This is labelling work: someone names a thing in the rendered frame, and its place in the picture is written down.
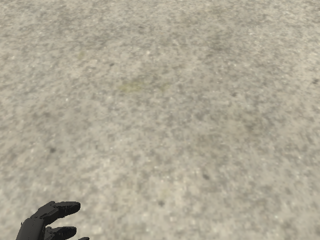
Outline robot left hand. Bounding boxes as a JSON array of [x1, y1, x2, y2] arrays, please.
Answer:
[[16, 201, 90, 240]]

